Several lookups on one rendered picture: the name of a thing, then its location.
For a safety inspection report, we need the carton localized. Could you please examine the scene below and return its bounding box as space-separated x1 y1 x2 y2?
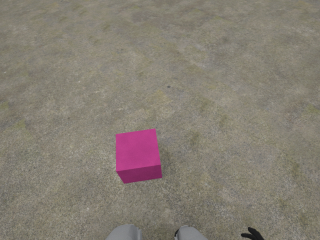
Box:
116 128 162 184

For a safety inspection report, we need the robot right shin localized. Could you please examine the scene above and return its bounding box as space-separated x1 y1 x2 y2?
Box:
177 225 188 233

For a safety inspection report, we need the robot right hand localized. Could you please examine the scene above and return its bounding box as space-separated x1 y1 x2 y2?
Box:
241 227 264 240

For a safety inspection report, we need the robot right thigh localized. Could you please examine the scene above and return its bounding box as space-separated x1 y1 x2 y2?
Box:
174 227 208 240

